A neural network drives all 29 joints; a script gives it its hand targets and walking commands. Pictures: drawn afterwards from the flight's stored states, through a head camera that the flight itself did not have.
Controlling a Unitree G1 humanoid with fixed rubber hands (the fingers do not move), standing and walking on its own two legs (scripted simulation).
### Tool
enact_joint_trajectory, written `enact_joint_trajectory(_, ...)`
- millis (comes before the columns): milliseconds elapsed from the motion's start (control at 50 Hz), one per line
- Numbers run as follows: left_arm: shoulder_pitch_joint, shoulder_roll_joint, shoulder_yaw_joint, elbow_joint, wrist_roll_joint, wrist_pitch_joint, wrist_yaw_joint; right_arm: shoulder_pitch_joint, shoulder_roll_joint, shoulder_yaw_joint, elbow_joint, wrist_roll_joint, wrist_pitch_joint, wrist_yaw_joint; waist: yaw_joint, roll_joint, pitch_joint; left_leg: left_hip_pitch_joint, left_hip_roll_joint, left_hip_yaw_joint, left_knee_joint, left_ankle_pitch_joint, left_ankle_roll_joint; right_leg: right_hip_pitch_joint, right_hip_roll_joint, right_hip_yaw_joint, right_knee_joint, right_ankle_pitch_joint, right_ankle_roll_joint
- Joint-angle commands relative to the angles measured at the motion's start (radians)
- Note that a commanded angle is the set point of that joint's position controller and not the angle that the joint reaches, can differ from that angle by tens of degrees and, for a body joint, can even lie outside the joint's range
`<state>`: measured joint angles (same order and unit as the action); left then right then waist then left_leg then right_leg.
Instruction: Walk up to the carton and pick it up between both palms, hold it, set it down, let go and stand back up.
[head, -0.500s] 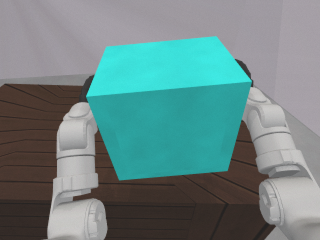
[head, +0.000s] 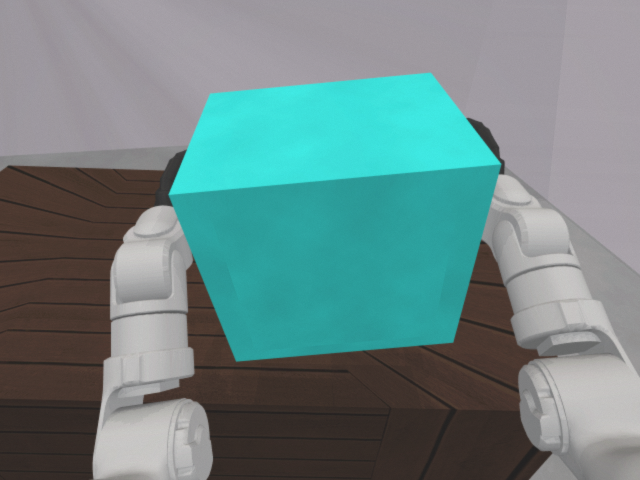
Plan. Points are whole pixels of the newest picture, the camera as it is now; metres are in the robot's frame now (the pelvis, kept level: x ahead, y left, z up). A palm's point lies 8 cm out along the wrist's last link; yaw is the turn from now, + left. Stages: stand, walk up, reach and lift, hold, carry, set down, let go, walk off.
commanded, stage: hold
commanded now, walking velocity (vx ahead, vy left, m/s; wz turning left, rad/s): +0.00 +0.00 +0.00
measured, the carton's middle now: (332, 218) +0.37 +0.01 +0.20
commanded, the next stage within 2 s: none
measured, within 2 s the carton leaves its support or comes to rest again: neither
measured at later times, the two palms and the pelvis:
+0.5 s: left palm (178, 216) +0.35 +0.19 +0.21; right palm (487, 188) +0.37 -0.17 +0.25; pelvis +0.00 +0.00 +0.00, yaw +0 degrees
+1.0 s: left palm (174, 214) +0.35 +0.19 +0.22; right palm (483, 184) +0.38 -0.17 +0.25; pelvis +0.00 +0.00 +0.00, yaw +0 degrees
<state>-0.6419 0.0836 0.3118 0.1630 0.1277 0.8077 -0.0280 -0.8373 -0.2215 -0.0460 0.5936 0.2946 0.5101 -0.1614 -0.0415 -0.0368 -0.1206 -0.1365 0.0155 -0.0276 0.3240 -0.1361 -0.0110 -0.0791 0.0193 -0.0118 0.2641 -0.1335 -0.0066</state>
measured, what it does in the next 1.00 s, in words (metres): stands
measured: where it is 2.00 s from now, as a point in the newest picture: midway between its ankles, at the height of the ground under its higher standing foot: outside the picture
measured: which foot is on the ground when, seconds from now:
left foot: down 0.00-1.00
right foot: down 0.00-1.00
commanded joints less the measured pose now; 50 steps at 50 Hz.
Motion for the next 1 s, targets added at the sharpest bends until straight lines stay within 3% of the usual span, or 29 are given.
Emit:
enact_joint_trajectory(0, -0.795, -0.477, -0.472, -0.221, -0.151, -0.084, -0.142, -0.689, 0.620, 0.327, -0.336, 0.151, -0.015, 0.158, -0.024, 0.069, -0.383, 0.133, -0.053, 0.020, -0.020, 0.210, -0.024, 0.106, 0.041, 0.011, -0.012, 0.181, 0.039)
enact_joint_trajectory(40, -0.813, -0.483, -0.475, -0.223, -0.150, -0.086, -0.142, -0.696, 0.614, 0.311, -0.318, 0.144, -0.011, 0.161, -0.024, 0.079, -0.363, 0.119, -0.049, 0.015, -0.028, 0.181, -0.026, 0.086, 0.040, 0.012, -0.016, 0.142, 0.033)
enact_joint_trajectory(60, -0.804, -0.488, -0.466, -0.214, -0.147, -0.084, -0.141, -0.707, 0.625, 0.321, -0.335, 0.149, -0.013, 0.162, -0.012, 0.065, -0.378, 0.119, -0.050, 0.014, -0.028, 0.195, -0.025, 0.094, 0.044, 0.007, -0.015, 0.159, 0.037)
enact_joint_trajectory(80, -0.804, -0.497, -0.490, -0.242, -0.157, -0.085, -0.141, -0.707, 0.623, 0.321, -0.353, 0.152, -0.016, 0.162, -0.024, 0.082, -0.402, 0.132, -0.052, 0.013, -0.021, 0.205, -0.030, 0.100, 0.042, 0.006, -0.010, 0.174, 0.035)
enact_joint_trajectory(160, -0.795, -0.488, -0.482, -0.253, -0.158, -0.090, -0.136, -0.711, 0.636, 0.353, -0.387, 0.160, -0.017, 0.157, -0.011, 0.059, -0.425, 0.147, -0.057, 0.016, -0.012, 0.244, -0.028, 0.118, 0.045, 0.009, -0.006, 0.219, 0.042)
enact_joint_trajectory(180, -0.772, -0.486, -0.474, -0.244, -0.156, -0.088, -0.136, -0.701, 0.625, 0.353, -0.380, 0.164, -0.014, 0.155, -0.009, 0.061, -0.403, 0.141, -0.057, 0.016, -0.017, 0.236, -0.025, 0.121, 0.043, 0.012, -0.010, 0.217, 0.040)
enact_joint_trajectory(200, -0.784, -0.486, -0.488, -0.256, -0.158, -0.086, -0.138, -0.684, 0.622, 0.343, -0.362, 0.159, -0.012, 0.155, -0.026, 0.074, -0.401, 0.144, -0.053, 0.012, -0.015, 0.242, -0.033, 0.119, 0.046, 0.009, -0.006, 0.213, 0.036)
enact_joint_trajectory(220, -0.773, -0.478, -0.477, -0.262, -0.149, -0.083, -0.139, -0.674, 0.618, 0.343, -0.363, 0.162, -0.009, 0.156, -0.015, 0.082, -0.390, 0.147, -0.051, 0.016, -0.018, 0.252, -0.030, 0.123, 0.046, 0.014, -0.007, 0.217, 0.036)
enact_joint_trajectory(240, -0.781, -0.488, -0.485, -0.267, -0.149, -0.083, -0.138, -0.675, 0.612, 0.339, -0.364, 0.158, -0.011, 0.156, -0.025, 0.080, -0.382, 0.145, -0.053, 0.015, -0.018, 0.236, -0.033, 0.111, 0.045, 0.007, -0.011, 0.203, 0.038)
enact_joint_trajectory(340, -0.760, -0.473, -0.461, -0.236, -0.138, -0.077, -0.144, -0.679, 0.615, 0.338, -0.349, 0.149, -0.006, 0.159, -0.009, 0.049, -0.363, 0.133, -0.049, 0.019, -0.029, 0.208, -0.024, 0.109, 0.044, 0.007, -0.016, 0.176, 0.035)
enact_joint_trajectory(400, -0.761, -0.482, -0.474, -0.257, -0.149, -0.079, -0.141, -0.706, 0.623, 0.359, -0.397, 0.167, -0.013, 0.158, -0.002, 0.044, -0.403, 0.142, -0.050, 0.011, -0.015, 0.247, -0.027, 0.119, 0.050, 0.011, -0.007, 0.218, 0.037)
enact_joint_trajectory(500, -0.773, -0.496, -0.490, -0.270, -0.148, -0.083, -0.137, -0.690, 0.620, 0.344, -0.379, 0.157, -0.014, 0.158, -0.014, 0.068, -0.390, 0.140, -0.050, 0.013, -0.022, 0.219, -0.033, 0.106, 0.047, 0.004, -0.012, 0.189, 0.037)
enact_joint_trajectory(560, -0.775, -0.481, -0.476, -0.246, -0.150, -0.086, -0.134, -0.685, 0.630, 0.346, -0.368, 0.156, -0.014, 0.161, -0.010, 0.054, -0.380, 0.130, -0.051, 0.017, -0.028, 0.192, -0.018, 0.105, 0.041, 0.015, -0.014, 0.178, 0.040)
enact_joint_trajectory(740, -0.821, -0.481, -0.477, -0.215, -0.150, -0.089, -0.140, -0.707, 0.630, 0.324, -0.324, 0.146, -0.012, 0.160, -0.026, 0.066, -0.371, 0.118, -0.054, 0.017, -0.035, 0.150, -0.023, 0.084, 0.034, 0.011, -0.016, 0.133, 0.037)
enact_joint_trajectory(760, -0.819, -0.479, -0.473, -0.195, -0.147, -0.090, -0.140, -0.719, 0.625, 0.315, -0.318, 0.142, -0.012, 0.163, -0.014, 0.064, -0.357, 0.102, -0.052, 0.017, -0.041, 0.121, -0.016, 0.076, 0.032, 0.017, -0.021, 0.105, 0.036)
enact_joint_trajectory(820, -0.810, -0.480, -0.469, -0.218, -0.153, -0.097, -0.137, -0.716, 0.654, 0.344, -0.341, 0.148, -0.019, 0.166, -0.002, 0.054, -0.408, 0.117, -0.057, 0.021, -0.030, 0.167, -0.013, 0.104, 0.034, 0.015, -0.009, 0.159, 0.042)
enact_joint_trajectory(900, -0.783, -0.485, -0.469, -0.251, -0.144, -0.094, -0.138, -0.698, 0.644, 0.357, -0.371, 0.155, -0.020, 0.156, -0.009, 0.056, -0.422, 0.152, -0.059, 0.015, -0.016, 0.252, -0.022, 0.133, 0.042, 0.011, -0.002, 0.242, 0.045)
enact_joint_trajectory(980, -0.780, -0.478, -0.468, -0.218, -0.140, -0.088, -0.142, -0.682, 0.624, 0.339, -0.344, 0.151, -0.012, 0.151, -0.023, 0.060, -0.368, 0.128, -0.058, 0.015, -0.025, 0.201, -0.021, 0.108, 0.037, 0.012, -0.012, 0.194, 0.044)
